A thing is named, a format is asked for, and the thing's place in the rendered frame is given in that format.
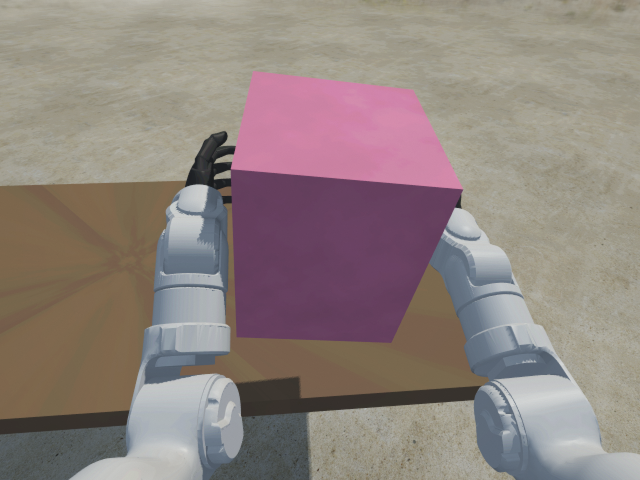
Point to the carton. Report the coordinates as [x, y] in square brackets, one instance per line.
[340, 194]

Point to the robot right upper arm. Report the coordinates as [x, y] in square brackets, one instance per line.
[542, 428]

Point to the robot left hand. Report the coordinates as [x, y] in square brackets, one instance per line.
[204, 169]

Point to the robot left upper arm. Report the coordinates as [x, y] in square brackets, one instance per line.
[180, 428]

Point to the left robot forearm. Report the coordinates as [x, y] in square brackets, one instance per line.
[191, 281]

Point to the table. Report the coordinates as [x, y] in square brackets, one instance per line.
[77, 269]

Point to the right robot forearm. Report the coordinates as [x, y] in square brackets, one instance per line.
[502, 339]

